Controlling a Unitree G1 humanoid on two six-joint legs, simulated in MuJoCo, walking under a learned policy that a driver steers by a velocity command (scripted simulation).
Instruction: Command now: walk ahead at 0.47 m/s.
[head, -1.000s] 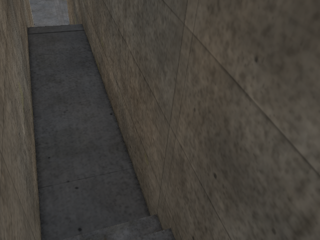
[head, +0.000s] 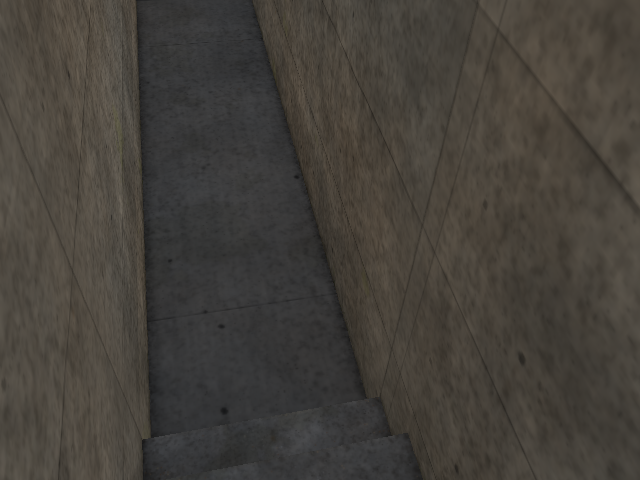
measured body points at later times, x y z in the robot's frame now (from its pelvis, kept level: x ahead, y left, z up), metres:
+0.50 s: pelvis +0.26 +0.04 -0.23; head +0.25 +0.04 +0.21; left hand +0.15 +0.28 -0.38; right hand +0.36 -0.20 -0.37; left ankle +0.44 +0.22 -0.88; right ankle +0.18 -0.07 -0.91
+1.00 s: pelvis +0.51 +0.13 -0.44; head +0.49 +0.15 +0.01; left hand +0.65 +0.35 -0.58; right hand +0.39 -0.09 -0.58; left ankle +0.37 +0.20 -1.11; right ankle +0.71 -0.02 -1.10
